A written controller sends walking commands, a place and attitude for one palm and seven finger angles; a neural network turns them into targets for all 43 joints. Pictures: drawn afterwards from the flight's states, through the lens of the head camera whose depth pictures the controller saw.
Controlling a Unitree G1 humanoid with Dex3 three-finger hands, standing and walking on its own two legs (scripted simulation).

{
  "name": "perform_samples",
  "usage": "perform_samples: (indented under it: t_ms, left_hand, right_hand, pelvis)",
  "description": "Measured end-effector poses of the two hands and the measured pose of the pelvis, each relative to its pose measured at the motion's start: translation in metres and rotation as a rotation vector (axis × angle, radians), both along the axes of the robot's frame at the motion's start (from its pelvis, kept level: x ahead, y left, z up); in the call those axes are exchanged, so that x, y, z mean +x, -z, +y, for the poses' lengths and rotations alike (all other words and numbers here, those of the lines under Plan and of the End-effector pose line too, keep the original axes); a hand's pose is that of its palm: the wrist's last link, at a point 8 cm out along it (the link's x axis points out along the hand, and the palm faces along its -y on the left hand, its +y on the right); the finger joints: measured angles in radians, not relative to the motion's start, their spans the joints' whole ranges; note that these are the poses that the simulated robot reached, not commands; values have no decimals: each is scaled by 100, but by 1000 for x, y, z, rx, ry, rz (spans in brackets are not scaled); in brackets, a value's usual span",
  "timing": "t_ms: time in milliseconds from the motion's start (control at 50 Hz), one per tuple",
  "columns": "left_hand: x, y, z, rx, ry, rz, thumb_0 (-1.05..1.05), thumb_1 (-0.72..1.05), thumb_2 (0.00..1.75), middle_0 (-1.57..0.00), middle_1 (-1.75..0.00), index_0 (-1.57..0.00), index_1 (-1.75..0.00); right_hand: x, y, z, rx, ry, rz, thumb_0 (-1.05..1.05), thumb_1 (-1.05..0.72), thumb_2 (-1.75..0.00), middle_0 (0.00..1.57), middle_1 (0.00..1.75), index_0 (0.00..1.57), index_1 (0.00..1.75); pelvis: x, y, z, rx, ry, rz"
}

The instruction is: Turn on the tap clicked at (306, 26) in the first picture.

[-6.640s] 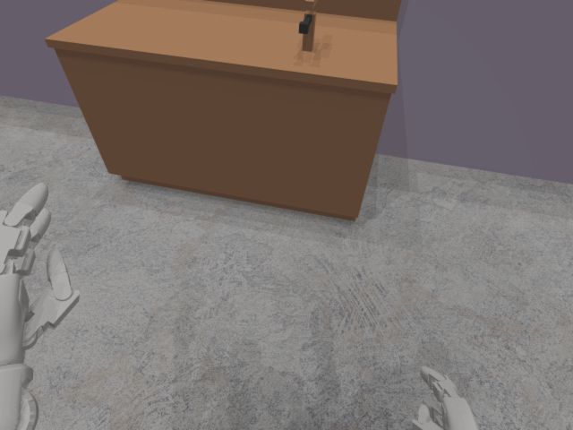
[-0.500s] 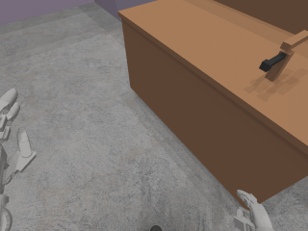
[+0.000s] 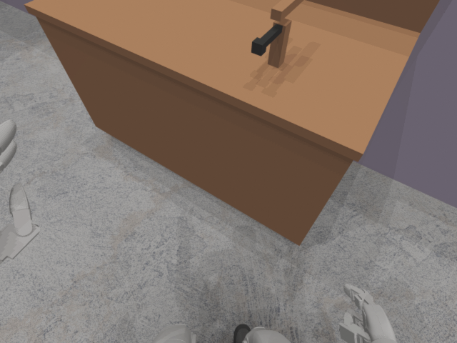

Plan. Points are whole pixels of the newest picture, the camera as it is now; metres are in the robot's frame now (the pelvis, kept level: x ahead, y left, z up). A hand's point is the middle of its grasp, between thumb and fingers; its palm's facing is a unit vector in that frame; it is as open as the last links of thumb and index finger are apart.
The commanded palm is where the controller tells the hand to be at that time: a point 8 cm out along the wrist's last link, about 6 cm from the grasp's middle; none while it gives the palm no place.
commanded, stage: turn to face it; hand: left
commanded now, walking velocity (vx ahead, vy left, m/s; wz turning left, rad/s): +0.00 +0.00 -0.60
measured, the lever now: (259, 46) +0.74 -0.04 +0.09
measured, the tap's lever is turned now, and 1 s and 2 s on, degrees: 0 0 0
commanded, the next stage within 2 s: take the last steps up to it in 1.48 s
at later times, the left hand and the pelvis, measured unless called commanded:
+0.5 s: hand (158, 221) +0.24 +0.10 +0.17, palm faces +0.07 -0.87 -0.49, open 7.4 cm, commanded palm +0.18 +0.17 +0.18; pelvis -0.06 -0.04 -0.01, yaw -19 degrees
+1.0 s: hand (253, 248) +0.21 -0.01 +0.17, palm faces -0.15 -0.86 -0.48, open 7.5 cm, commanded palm +0.19 +0.06 +0.18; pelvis -0.11 -0.07 -0.01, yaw -37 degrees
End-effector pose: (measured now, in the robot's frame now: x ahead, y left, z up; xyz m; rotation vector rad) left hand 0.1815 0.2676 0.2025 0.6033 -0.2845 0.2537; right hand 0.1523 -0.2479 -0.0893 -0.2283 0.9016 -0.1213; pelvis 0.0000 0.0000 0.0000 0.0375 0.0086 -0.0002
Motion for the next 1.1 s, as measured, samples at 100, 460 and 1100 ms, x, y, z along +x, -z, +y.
perform_samples:
  t_ms: [100,460,1100]
  left_hand:
    - [0,1,7,-17,16,-45,1,89,89,-22,-30,-21,-30]
    - [33,14,-109,-47,243,-10,2,89,89,-21,-30,-21,-30]
    - [5,8,-267,-24,655,-5,2,89,89,-21,-30,-21,-30]
  right_hand:
    - [-21,-13,-17,-55,62,-33,1,-91,-90,20,30,20,29]
    - [-101,22,-27,148,208,-82,1,-90,-90,20,30,21,30]
    - [-285,24,-90,123,627,-109,1,-91,-90,20,30,21,30]
  pelvis:
    - [-9,2,5,-6,52,12]
    - [-53,10,-42,-50,291,-13]
    - [-132,11,-77,-28,692,-14]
